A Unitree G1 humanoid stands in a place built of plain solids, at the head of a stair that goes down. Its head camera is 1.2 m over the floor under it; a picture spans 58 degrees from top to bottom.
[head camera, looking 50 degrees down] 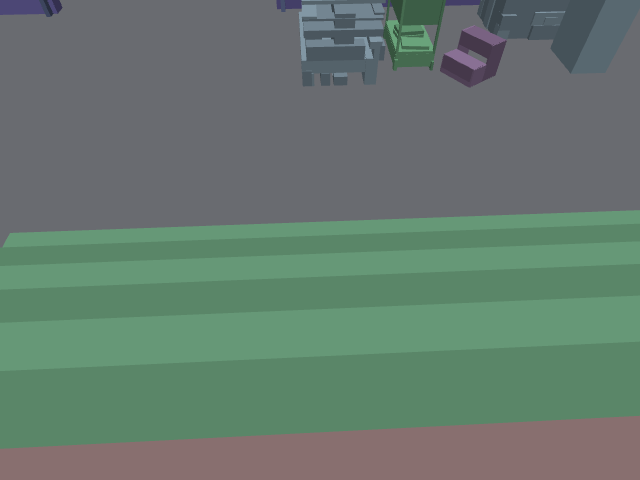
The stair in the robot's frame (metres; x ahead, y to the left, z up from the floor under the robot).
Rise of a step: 0.19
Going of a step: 0.30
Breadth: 4.90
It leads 3 degrees to the left of straight ahead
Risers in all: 7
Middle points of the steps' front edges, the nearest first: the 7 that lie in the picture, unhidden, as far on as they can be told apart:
0.36 -0.30 0.00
0.66 -0.28 -0.19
0.96 -0.27 -0.38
1.26 -0.26 -0.58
1.56 -0.24 -0.77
1.87 -0.23 -0.96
2.17 -0.21 -1.15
